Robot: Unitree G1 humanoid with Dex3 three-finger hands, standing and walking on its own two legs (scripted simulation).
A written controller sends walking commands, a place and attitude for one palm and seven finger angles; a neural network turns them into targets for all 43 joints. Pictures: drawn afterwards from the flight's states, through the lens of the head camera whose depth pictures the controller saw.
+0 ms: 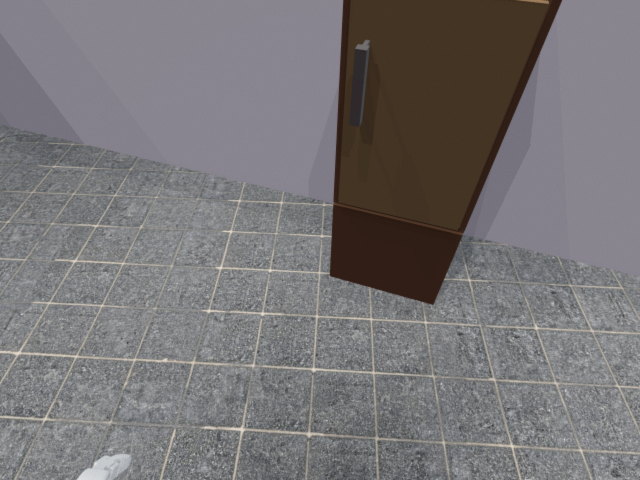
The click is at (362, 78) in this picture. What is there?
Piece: cupboard door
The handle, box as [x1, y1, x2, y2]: [349, 40, 369, 126]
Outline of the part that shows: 369,40 365,40 361,45 358,44 355,48 349,124 359,126 361,122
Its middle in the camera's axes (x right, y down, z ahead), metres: +0.09 -0.35 +0.88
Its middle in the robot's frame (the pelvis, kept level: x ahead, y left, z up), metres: +0.91 -0.04 +0.06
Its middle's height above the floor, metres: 0.83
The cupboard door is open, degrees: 0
